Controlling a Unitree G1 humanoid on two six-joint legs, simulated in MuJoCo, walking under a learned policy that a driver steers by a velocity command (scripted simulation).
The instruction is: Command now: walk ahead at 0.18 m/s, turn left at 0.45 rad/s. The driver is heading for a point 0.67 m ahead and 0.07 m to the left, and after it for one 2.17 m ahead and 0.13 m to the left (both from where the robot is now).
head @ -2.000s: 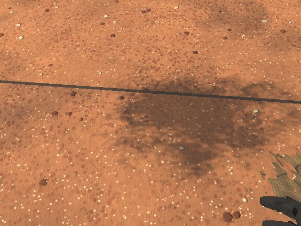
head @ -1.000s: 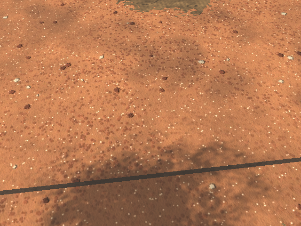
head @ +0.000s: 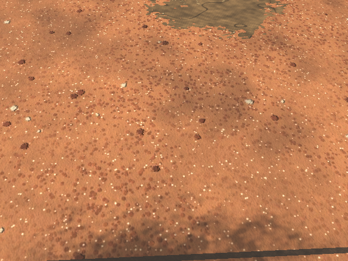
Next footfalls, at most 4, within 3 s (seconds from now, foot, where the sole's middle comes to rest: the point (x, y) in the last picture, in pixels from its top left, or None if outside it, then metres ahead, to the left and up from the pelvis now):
0.58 right None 0.41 -0.04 -0.77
1.04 left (109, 215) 0.65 0.25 -0.77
1.38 right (171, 218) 0.63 0.01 -0.77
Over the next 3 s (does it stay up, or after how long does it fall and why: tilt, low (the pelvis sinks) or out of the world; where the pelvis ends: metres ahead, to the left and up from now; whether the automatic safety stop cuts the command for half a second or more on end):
stays up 0.84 0.17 -0.01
